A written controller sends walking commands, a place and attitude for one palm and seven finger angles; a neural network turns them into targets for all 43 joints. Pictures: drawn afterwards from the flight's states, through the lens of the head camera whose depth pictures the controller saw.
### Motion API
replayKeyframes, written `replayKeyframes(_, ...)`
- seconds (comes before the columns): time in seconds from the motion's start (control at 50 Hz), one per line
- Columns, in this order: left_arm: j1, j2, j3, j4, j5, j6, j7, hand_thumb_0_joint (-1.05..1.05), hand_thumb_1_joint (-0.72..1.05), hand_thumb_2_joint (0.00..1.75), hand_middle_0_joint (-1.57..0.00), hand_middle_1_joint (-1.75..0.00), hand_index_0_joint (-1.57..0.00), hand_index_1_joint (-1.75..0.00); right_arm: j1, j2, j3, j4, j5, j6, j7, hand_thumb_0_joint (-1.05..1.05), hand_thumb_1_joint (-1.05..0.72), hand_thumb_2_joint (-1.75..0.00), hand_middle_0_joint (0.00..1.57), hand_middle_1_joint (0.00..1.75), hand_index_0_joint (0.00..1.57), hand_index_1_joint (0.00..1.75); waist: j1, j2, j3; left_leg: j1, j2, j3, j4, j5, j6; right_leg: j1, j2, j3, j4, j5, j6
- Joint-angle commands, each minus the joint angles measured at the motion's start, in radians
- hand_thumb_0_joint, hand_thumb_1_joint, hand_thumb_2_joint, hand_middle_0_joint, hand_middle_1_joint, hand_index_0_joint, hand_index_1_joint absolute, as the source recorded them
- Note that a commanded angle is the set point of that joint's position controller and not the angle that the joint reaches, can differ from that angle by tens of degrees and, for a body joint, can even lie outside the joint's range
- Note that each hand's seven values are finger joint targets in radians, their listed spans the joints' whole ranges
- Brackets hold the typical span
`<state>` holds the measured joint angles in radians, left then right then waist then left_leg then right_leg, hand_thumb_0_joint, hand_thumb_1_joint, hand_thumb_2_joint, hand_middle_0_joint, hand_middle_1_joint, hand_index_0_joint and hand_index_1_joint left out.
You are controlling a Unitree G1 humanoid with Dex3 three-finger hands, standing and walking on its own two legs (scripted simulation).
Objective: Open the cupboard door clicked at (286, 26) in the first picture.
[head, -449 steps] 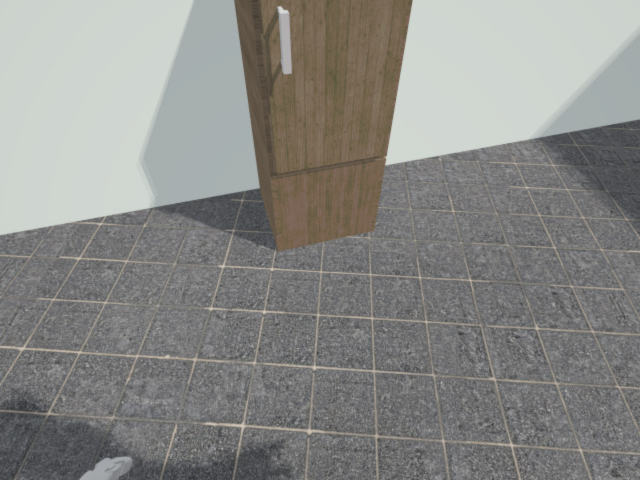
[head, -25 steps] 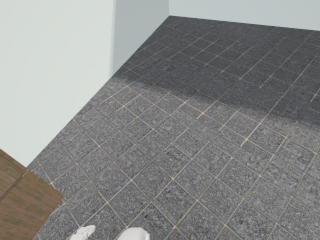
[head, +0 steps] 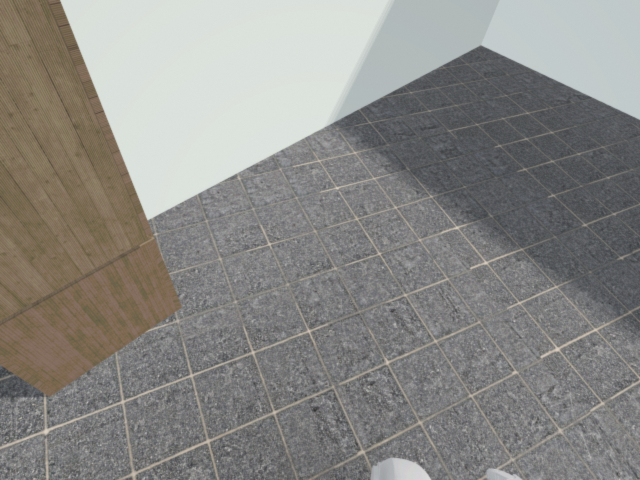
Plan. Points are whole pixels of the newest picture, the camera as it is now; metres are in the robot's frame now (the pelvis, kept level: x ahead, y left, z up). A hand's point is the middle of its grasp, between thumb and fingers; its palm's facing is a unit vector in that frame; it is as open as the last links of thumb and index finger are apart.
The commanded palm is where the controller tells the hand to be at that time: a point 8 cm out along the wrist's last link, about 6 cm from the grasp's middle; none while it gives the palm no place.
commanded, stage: turn to face it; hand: left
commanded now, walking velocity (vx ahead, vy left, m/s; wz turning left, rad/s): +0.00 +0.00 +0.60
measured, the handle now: out of the picture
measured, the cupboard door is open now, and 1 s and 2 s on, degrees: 0 0 0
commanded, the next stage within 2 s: take the last steps up to it in 1.40 s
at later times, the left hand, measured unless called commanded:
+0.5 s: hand out of the picture +0.06 +0.16 -0.13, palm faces +0.27 -0.91 -0.31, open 7.4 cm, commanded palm none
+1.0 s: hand out of the picture -0.19 +0.14 -0.19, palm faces +0.62 -0.74 -0.27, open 7.4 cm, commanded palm none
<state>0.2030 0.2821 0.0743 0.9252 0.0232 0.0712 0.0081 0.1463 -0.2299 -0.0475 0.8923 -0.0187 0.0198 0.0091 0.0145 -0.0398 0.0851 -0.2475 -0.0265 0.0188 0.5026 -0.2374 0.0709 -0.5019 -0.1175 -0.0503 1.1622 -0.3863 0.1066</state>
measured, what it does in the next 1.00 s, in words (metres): steps on the spot, turning left: right foot, then left foot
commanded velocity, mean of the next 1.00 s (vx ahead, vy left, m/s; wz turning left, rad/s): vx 0.00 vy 0.00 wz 0.57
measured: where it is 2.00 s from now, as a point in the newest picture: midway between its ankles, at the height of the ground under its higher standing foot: outside the picture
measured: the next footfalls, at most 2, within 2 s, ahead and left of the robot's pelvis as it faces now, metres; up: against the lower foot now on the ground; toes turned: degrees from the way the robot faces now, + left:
right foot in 0.42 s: +0.05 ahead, -0.15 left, +0.00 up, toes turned +15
left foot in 0.96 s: -0.09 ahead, +0.06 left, +0.00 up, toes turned +40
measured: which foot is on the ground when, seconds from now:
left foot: down 0.00-0.42, up 0.44-0.94, down 0.96-1.00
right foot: up 0.00-0.40, down 0.42-0.96, up 0.98-1.00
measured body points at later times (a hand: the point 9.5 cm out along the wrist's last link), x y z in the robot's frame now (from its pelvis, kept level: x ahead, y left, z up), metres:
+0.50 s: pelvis -0.02 -0.07 +0.00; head +0.01 -0.09 +0.44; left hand +0.04 +0.21 -0.11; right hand +0.07 -0.31 -0.17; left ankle -0.01 +0.07 -0.70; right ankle +0.01 -0.16 -0.74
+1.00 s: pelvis -0.07 -0.04 -0.02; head -0.05 -0.01 +0.43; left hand -0.22 +0.18 -0.17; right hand +0.20 -0.17 -0.13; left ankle -0.12 +0.04 -0.74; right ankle +0.01 -0.17 -0.72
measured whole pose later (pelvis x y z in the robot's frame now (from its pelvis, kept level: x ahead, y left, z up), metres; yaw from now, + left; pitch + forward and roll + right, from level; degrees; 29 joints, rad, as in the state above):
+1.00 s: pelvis -0.07 -0.04 -0.02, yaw +36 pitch -1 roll +0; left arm 0.29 0.27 0.07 0.95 0.02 0.06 0.02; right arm 0.08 -0.25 -0.06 0.90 -0.02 0.03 0.03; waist 0.05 -0.06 0.10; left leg -0.28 -0.01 0.08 0.62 -0.31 0.03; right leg -0.33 -0.19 -0.19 0.84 -0.50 0.06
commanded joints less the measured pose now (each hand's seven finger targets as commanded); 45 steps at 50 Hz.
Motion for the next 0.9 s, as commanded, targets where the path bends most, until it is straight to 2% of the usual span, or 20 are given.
replayKeyframes(0.0,-0.017,0.089,0.019,-0.081,-0.002,-0.030,0.005,0.00,0.90,0.90,-0.20,-0.30,-0.20,-0.30,0.056,-0.200,-0.052,-0.051,0.008,-0.011,-0.016,0.00,-0.90,-0.90,0.20,0.30,0.20,0.30,-0.029,0.144,-0.103,0.107,0.226,-0.276,-0.216,0.258,0.051,-0.062,-0.001,0.057,-0.010,0.075,0.015)
replayKeyframes(0.08,-0.064,0.085,0.020,-0.106,-0.004,-0.031,0.012,0.00,0.90,0.90,-0.20,-0.30,-0.20,-0.30,0.087,-0.200,-0.058,-0.045,0.003,-0.006,-0.015,0.00,-0.90,-0.90,0.20,0.30,0.20,0.30,-0.044,0.150,-0.086,0.104,0.231,-0.363,-0.230,0.152,0.075,-0.072,0.012,0.074,-0.080,0.054,0.018)
replayKeyframes(0.22,-0.131,0.060,0.009,-0.147,-0.014,-0.042,0.017,0.00,0.90,0.90,-0.20,-0.30,-0.20,-0.30,0.142,-0.200,-0.068,-0.030,-0.005,0.000,-0.018,0.00,-0.90,-0.90,0.20,0.30,0.20,0.30,-0.068,0.174,-0.140,0.149,0.231,-0.494,-0.177,0.253,0.118,-0.014,0.065,0.089,-0.267,-0.052,-0.001)
replayKeyframes(0.3,-0.094,0.048,0.004,-0.146,-0.021,-0.048,0.022,0.00,0.90,0.90,-0.20,-0.30,-0.20,-0.30,0.126,-0.199,-0.075,-0.030,-0.007,0.009,-0.016,0.00,-0.90,-0.90,0.20,0.30,0.20,0.30,-0.054,0.194,-0.167,0.090,0.192,-0.530,-0.144,0.321,0.101,0.130,0.113,0.080,-0.437,-0.052,-0.024)
replayKeyframes(0.34,-0.037,0.053,0.006,-0.137,-0.027,-0.052,0.025,0.00,0.90,0.90,-0.20,-0.30,-0.20,-0.30,0.103,-0.196,-0.076,-0.036,-0.004,0.013,-0.013,0.00,-0.90,-0.90,0.20,0.30,0.20,0.30,-0.029,0.195,-0.186,0.038,0.158,-0.525,-0.122,0.314,0.070,0.244,0.132,0.067,-0.581,0.021,-0.035)
replayKeyframes(0.36,-0.006,0.061,0.009,-0.126,-0.028,-0.056,0.028,0.00,0.90,0.90,-0.20,-0.30,-0.20,-0.30,0.091,-0.186,-0.077,-0.037,0.001,0.015,-0.011,0.00,-0.90,-0.90,0.20,0.30,0.20,0.30,-0.010,0.179,-0.187,-0.029,0.131,-0.510,-0.103,0.249,0.040,0.343,0.127,0.060,-0.691,0.102,-0.041)
replayKeyframes(0.38,0.029,0.089,0.019,-0.119,-0.025,-0.061,0.032,0.00,0.90,0.90,-0.20,-0.30,-0.20,-0.30,0.089,-0.159,-0.075,-0.040,0.007,0.017,-0.007,0.00,-0.90,-0.90,0.20,0.30,0.20,0.30,0.007,0.121,-0.186,-0.157,0.088,-0.468,-0.062,0.105,-0.007,0.491,0.073,0.097,-0.813,0.148,-0.060)
replayKeyframes(0.4,0.046,0.171,0.035,-0.122,-0.011,-0.070,0.038,0.00,0.90,0.90,-0.20,-0.30,-0.20,-0.30,0.100,-0.104,-0.066,-0.050,0.017,0.018,-0.002,0.00,-0.90,-0.90,0.20,0.30,0.20,0.30,0.019,-0.117,-0.189,-0.356,-0.011,-0.306,0.139,-0.159,-0.077,0.625,-0.167,0.327,-0.933,0.039,-0.132)
replayKeyframes(0.42,0.018,0.209,0.035,-0.140,-0.001,-0.065,0.041,0.00,0.90,0.90,-0.20,-0.30,-0.20,-0.30,0.092,-0.106,-0.069,-0.072,0.006,0.016,-0.005,0.00,-0.90,-0.90,0.20,0.30,0.20,0.30,0.017,-0.225,-0.144,-0.414,-0.091,-0.137,0.381,-0.321,-0.121,0.498,-0.375,0.498,-0.960,0.072,-0.235)
replayKeyframes(0.44,-0.031,0.181,0.022,-0.154,-0.006,-0.060,0.042,0.00,0.90,0.90,-0.20,-0.30,-0.20,-0.30,0.089,-0.141,-0.078,-0.064,-0.006,0.021,-0.001,0.00,-0.90,-0.90,0.20,0.30,0.20,0.30,-0.009,-0.110,-0.099,-0.357,-0.036,-0.160,0.535,-0.293,-0.109,0.347,-0.356,0.411,-0.949,0.088,-0.263)
replayKeyframes(0.46,-0.091,0.129,0.016,-0.163,-0.012,-0.070,0.041,0.00,0.90,0.90,-0.20,-0.30,-0.20,-0.30,0.125,-0.138,-0.081,-0.030,-0.009,0.037,0.005,0.00,-0.90,-0.90,0.20,0.30,0.20,0.30,-0.045,-0.137,-0.072,-0.324,-0.007,-0.163,0.604,-0.229,-0.112,0.267,-0.283,0.340,-0.969,0.039,-0.231)
replayKeyframes(0.48,-0.123,0.108,0.008,-0.166,-0.014,-0.071,0.035,0.00,0.90,0.90,-0.20,-0.30,-0.20,-0.30,0.144,-0.123,-0.082,-0.006,-0.011,0.045,0.011,0.00,-0.90,-0.90,0.20,0.30,0.20,0.30,-0.065,-0.117,-0.035,-0.318,-0.002,-0.127,0.670,-0.176,-0.123,0.243,-0.225,0.265,-0.957,0.070,-0.208)
replayKeyframes(0.5,-0.142,0.083,-0.001,-0.166,-0.015,-0.071,0.035,0.00,0.90,0.90,-0.20,-0.30,-0.20,-0.30,0.162,-0.120,-0.079,0.002,-0.009,0.047,0.017,0.00,-0.90,-0.90,0.20,0.30,0.20,0.30,-0.081,-0.094,-0.015,-0.317,0.016,-0.107,0.700,-0.137,-0.129,0.238,-0.195,0.186,-0.930,0.149,-0.194)
replayKeyframes(0.52,-0.120,0.068,-0.004,-0.160,-0.013,-0.079,0.032,0.00,0.90,0.90,-0.20,-0.30,-0.20,-0.30,0.162,-0.106,-0.072,0.006,-0.009,0.047,0.020,0.00,-0.90,-0.90,0.20,0.30,0.20,0.30,-0.074,-0.107,-0.009,-0.332,0.019,-0.085,0.716,-0.107,-0.138,0.274,-0.167,0.121,-0.900,0.254,-0.184)
replayKeyframes(0.54,-0.081,0.069,-0.005,-0.148,-0.013,-0.083,0.030,0.00,0.90,0.90,-0.20,-0.30,-0.20,-0.30,0.157,-0.101,-0.070,0.006,-0.006,0.047,0.021,0.00,-0.90,-0.90,0.20,0.30,0.20,0.30,-0.062,-0.114,-0.018,-0.344,0.020,-0.076,0.727,-0.090,-0.146,0.307,-0.158,0.087,-0.883,0.311,-0.179)
replayKeyframes(0.64,0.051,0.090,0.005,-0.103,-0.006,-0.083,0.030,0.00,0.90,0.90,-0.20,-0.30,-0.20,-0.30,0.056,-0.104,-0.062,-0.015,-0.006,0.054,0.021,0.00,-0.90,-0.90,0.20,0.30,0.20,0.30,-0.004,-0.131,-0.033,-0.360,0.050,-0.050,0.667,-0.113,-0.166,0.398,-0.201,0.068,-0.863,0.365,-0.200)
replayKeyframes(0.72,0.092,0.119,0.013,-0.081,0.003,-0.078,0.028,0.00,0.90,0.90,-0.20,-0.30,-0.20,-0.30,-0.022,-0.097,-0.052,-0.032,0.000,0.051,0.022,0.00,-0.90,-0.90,0.20,0.30,0.20,0.30,0.020,-0.152,-0.047,-0.316,0.062,-0.009,0.529,-0.182,-0.164,0.432,-0.234,0.029,-0.834,0.452,-0.219)
replayKeyframes(0.82,0.112,0.152,0.025,-0.064,0.009,-0.068,0.024,0.00,0.90,0.90,-0.20,-0.30,-0.20,-0.30,-0.069,-0.079,-0.031,-0.053,0.010,0.032,0.021,0.00,-0.90,-0.90,0.20,0.30,0.20,0.30,0.041,-0.197,-0.089,-0.174,0.048,0.062,0.298,-0.221,-0.136,0.423,-0.266,-0.018,-0.766,0.559,-0.228)
replayKeyframes(0.86,0.094,0.161,0.030,-0.056,0.008,-0.064,0.022,0.00,0.90,0.90,-0.20,-0.30,-0.20,-0.30,-0.033,-0.084,-0.029,-0.051,0.011,0.022,0.017,0.00,-0.90,-0.90,0.20,0.30,0.20,0.30,0.019,-0.186,-0.118,-0.086,0.039,0.079,0.167,-0.174,-0.121,0.405,-0.269,-0.043,-0.710,0.558,-0.208)
replayKeyframes(0.88,0.086,0.159,0.031,-0.056,0.003,-0.062,0.020,0.00,0.90,0.90,-0.20,-0.30,-0.20,-0.30,0.003,-0.094,-0.031,-0.043,0.009,0.015,0.016,0.00,-0.90,-0.90,0.20,0.30,0.20,0.30,-0.003,-0.159,-0.144,-0.012,0.033,0.084,0.048,-0.083,-0.114,0.393,-0.249,-0.081,-0.648,0.535,-0.175)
